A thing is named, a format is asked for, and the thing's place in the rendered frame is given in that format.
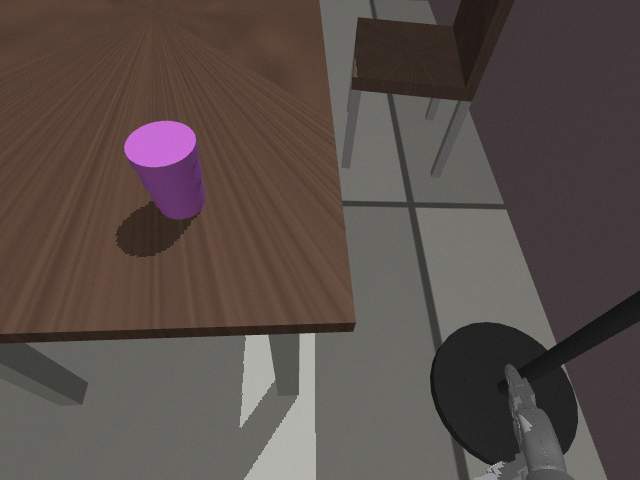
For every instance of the coat stand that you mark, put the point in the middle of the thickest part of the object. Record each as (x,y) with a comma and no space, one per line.
(470,390)

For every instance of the chair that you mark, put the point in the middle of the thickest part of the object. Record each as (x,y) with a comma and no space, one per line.
(425,60)

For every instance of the table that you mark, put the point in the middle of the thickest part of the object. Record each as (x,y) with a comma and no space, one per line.
(85,254)

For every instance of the cup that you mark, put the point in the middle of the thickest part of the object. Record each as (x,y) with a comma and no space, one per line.
(165,156)

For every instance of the right robot hand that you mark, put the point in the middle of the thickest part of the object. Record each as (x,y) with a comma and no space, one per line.
(538,444)

